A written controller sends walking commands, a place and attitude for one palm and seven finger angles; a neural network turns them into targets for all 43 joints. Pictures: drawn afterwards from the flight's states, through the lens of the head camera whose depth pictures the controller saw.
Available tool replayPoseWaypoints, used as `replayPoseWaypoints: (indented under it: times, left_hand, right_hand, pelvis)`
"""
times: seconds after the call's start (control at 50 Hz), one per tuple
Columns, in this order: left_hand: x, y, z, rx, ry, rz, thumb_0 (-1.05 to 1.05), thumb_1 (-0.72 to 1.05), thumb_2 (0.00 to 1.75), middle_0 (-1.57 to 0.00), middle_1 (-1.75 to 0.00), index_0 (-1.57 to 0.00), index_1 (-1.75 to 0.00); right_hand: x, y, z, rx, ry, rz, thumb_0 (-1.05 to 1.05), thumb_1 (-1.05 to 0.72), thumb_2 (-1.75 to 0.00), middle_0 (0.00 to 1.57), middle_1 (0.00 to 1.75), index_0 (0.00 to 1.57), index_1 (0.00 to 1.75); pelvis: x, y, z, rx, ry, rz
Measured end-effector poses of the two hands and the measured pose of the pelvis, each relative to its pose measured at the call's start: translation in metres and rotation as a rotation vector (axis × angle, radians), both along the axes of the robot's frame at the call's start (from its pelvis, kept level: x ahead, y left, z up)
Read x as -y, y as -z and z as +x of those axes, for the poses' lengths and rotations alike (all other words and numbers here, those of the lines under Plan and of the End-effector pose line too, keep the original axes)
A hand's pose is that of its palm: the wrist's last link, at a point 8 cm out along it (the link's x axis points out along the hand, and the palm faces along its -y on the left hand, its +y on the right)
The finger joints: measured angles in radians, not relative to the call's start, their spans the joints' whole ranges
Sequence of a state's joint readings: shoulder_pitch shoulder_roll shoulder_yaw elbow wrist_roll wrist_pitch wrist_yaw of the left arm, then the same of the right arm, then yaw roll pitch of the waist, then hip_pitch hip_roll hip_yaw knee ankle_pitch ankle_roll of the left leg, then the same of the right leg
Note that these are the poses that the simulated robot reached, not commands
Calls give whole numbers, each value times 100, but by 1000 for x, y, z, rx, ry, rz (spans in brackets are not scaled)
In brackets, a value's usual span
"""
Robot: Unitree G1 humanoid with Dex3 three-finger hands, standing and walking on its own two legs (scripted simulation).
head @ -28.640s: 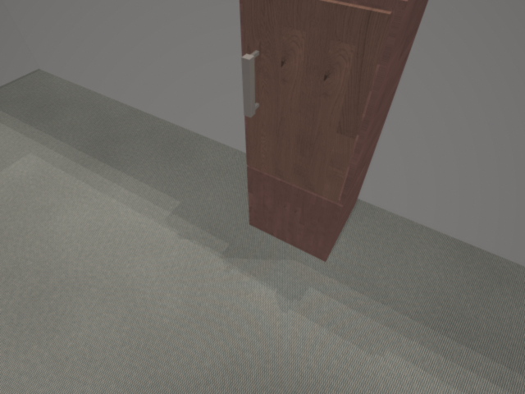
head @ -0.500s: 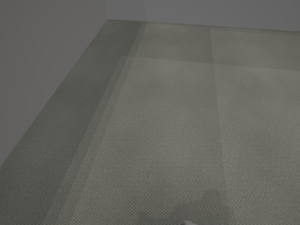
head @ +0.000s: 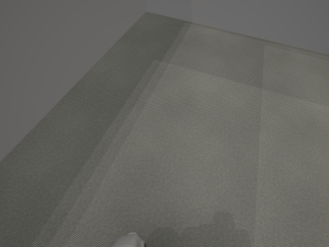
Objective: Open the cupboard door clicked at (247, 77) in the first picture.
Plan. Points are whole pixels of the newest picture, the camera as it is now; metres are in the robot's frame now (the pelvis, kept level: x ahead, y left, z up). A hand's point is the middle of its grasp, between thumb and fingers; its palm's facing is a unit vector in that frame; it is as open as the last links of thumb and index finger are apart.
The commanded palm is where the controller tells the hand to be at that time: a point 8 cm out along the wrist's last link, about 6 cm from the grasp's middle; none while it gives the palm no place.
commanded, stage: turn to face it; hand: left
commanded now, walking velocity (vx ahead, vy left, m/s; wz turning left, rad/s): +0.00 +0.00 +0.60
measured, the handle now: out of the picture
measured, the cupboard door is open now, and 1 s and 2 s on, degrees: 49 49 49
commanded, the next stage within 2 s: none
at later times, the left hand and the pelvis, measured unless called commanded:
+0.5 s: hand out of the picture +0.08 +0.15 -0.13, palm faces +0.31 -0.91 -0.28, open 7.3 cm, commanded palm none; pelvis +0.05 -0.07 +0.02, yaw +19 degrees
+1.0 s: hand out of the picture +0.05 +0.16 -0.14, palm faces +0.60 -0.74 -0.30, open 7.3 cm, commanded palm none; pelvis +0.10 -0.08 +0.01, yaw +38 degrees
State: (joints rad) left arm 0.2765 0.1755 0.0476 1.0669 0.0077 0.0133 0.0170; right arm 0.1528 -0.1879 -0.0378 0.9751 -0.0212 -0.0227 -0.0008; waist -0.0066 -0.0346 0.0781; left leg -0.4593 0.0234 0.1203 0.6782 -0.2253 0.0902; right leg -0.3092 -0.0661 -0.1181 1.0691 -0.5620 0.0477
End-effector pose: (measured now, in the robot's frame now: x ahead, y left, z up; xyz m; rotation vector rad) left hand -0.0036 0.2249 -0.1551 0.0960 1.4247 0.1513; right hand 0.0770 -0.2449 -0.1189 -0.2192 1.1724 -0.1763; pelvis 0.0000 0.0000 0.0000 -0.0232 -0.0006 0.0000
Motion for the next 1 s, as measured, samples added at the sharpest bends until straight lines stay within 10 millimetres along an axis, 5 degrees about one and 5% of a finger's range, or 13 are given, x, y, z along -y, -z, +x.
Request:
replayPoseWaypoints:
  times: [0.16,0.3,0.38,0.5,0.62,0.74,0.88,1.0]
  left_hand:
    - [-13,-29,77,209,-56,60,0,92,90,-20,-30,-20,-30]
    - [-4,-53,109,308,-84,135,0,91,90,-20,-30,-20,-30]
    - [8,-57,98,319,-125,186,0,91,90,-20,-30,-20,-30]
    - [31,-60,59,216,-221,169,0,91,90,-20,-30,-20,-30]
    - [45,-44,13,123,-337,121,0,91,90,-20,-30,-20,-30]
    - [35,-19,-28,33,-451,110,0,91,90,-20,-30,-20,-30]
    - [23,-39,-11,116,-529,162,0,91,90,-20,-30,-20,-30]
    - [32,-51,15,212,-560,237,0,91,90,-20,-30,-20,-30]
  right_hand:
    - [3,-11,42,-15,-101,-2,1,-90,-90,20,30,20,30]
    - [29,-5,64,-35,-142,29,1,-90,-90,21,30,21,30]
    - [50,6,82,-63,-174,37,1,-90,-90,21,30,20,30]
    - [58,-6,118,-95,-261,23,1,-90,-90,20,30,20,30]
    - [30,-11,168,-74,-400,2,1,-91,-90,20,30,20,30]
    - [-12,-11,212,36,-529,-17,1,-90,-90,20,30,20,30]
    - [-25,-15,225,10,-612,-12,1,-90,-90,20,30,20,30]
    - [-18,5,244,-31,-650,29,1,-90,-90,21,30,21,30]
  pelvis:
    - [10,-15,15,-31,-93,-8]
    - [40,-16,28,-44,-186,-11]
    - [59,-11,37,-49,-242,19]
    - [69,-24,53,-38,-336,52]
    - [63,-21,63,-40,-421,62]
    - [52,-4,65,-37,-495,36]
    - [60,-16,75,-33,-577,12]
    - [78,-8,97,-43,-656,23]
